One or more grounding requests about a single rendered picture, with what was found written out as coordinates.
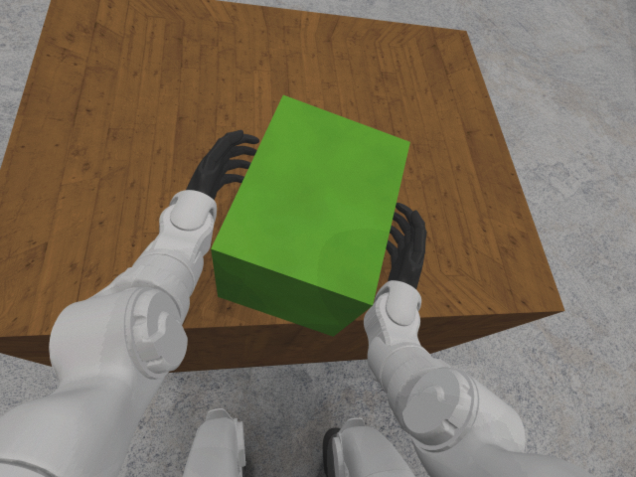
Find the robot right shin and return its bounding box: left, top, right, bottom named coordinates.
left=334, top=418, right=365, bottom=476

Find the right robot hand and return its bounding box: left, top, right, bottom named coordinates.
left=386, top=203, right=427, bottom=289

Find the robot right forearm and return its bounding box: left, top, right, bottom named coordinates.
left=364, top=280, right=451, bottom=434

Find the carton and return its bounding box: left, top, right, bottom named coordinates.
left=211, top=95, right=410, bottom=337

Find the robot left upper arm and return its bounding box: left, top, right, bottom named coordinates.
left=0, top=287, right=188, bottom=477

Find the pedestal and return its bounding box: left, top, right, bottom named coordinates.
left=0, top=0, right=565, bottom=373

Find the robot left forearm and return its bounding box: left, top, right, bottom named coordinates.
left=49, top=190, right=217, bottom=374

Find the robot right upper arm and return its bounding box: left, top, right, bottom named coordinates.
left=402, top=367, right=596, bottom=477

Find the robot left thigh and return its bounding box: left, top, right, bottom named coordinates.
left=183, top=417, right=245, bottom=477

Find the left robot hand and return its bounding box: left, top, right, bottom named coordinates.
left=186, top=130, right=259, bottom=200

